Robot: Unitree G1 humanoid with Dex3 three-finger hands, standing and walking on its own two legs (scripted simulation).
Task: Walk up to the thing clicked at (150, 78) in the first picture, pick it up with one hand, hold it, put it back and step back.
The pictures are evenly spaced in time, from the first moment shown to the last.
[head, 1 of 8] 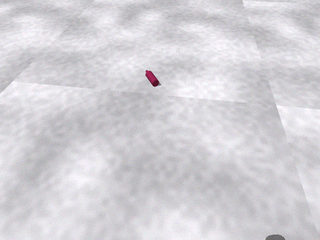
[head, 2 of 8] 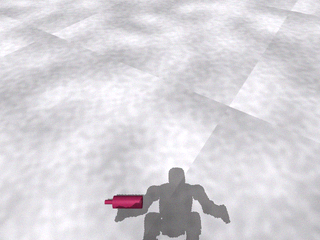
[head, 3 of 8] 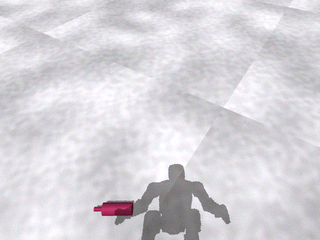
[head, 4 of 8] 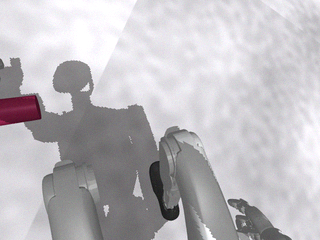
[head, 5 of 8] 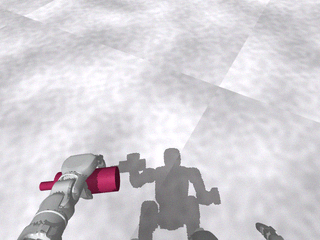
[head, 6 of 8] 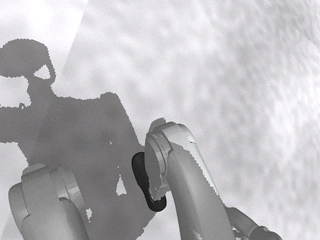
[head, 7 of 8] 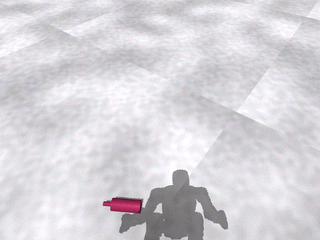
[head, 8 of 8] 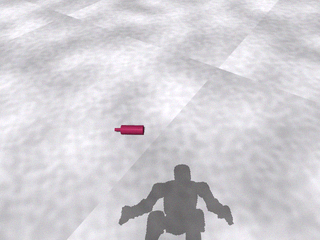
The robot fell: no
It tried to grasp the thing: yes
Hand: left
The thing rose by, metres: 0.67
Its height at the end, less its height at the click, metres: +0.00
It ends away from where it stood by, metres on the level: 0.01
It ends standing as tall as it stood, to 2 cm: yes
